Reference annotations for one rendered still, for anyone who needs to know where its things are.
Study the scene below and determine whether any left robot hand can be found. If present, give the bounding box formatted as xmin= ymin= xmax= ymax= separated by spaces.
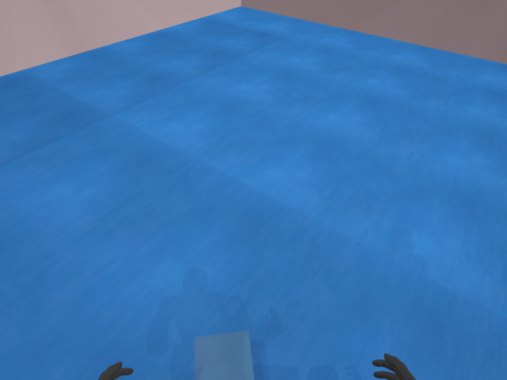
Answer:
xmin=98 ymin=362 xmax=133 ymax=380

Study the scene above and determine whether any right robot hand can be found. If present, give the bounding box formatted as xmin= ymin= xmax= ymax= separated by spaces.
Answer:
xmin=372 ymin=353 xmax=416 ymax=380

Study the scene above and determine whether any carton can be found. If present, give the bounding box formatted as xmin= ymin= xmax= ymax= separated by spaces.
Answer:
xmin=194 ymin=331 xmax=254 ymax=380

